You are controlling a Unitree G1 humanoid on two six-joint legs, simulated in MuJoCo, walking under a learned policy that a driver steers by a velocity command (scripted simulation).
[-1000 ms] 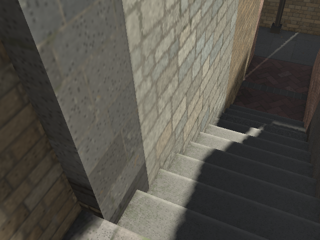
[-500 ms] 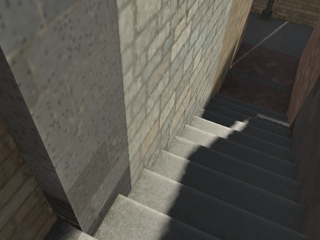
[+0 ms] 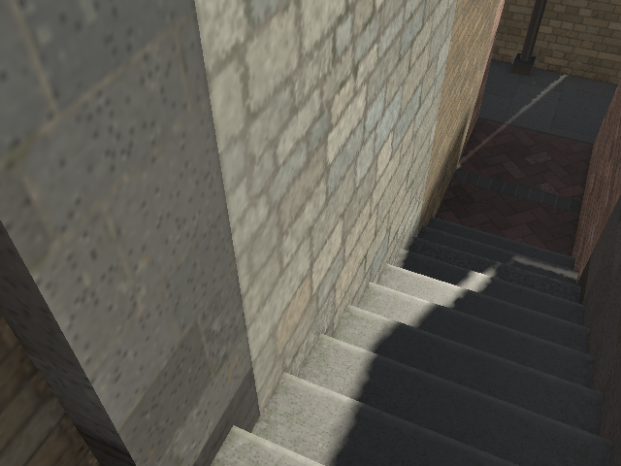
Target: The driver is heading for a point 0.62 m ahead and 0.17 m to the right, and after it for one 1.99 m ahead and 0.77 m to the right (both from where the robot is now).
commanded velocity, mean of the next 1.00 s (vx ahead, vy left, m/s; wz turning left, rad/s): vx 0.41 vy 0.00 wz -0.30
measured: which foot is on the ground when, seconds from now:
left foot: down 0.00-0.76, up 0.78-1.00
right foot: down 0.00-0.18, up 0.20-0.74, down 0.76-1.00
